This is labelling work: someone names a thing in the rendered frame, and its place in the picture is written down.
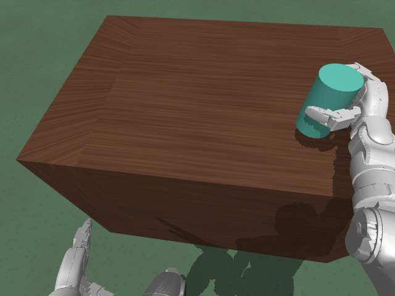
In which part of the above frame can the right robot arm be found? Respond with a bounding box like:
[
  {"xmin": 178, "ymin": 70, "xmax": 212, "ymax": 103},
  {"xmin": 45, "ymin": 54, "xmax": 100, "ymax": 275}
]
[{"xmin": 345, "ymin": 116, "xmax": 395, "ymax": 296}]

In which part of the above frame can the left robot hand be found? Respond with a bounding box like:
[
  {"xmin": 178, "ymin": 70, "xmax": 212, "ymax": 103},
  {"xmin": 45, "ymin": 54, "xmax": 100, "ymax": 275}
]
[{"xmin": 54, "ymin": 218, "xmax": 114, "ymax": 296}]

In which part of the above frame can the right robot hand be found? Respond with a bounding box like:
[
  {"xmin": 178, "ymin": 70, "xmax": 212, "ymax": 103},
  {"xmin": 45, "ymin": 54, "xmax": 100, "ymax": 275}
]
[{"xmin": 305, "ymin": 62, "xmax": 389, "ymax": 131}]

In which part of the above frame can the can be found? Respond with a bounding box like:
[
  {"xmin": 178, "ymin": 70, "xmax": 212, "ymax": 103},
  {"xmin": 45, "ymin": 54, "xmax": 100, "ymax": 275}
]
[{"xmin": 296, "ymin": 64, "xmax": 364, "ymax": 138}]

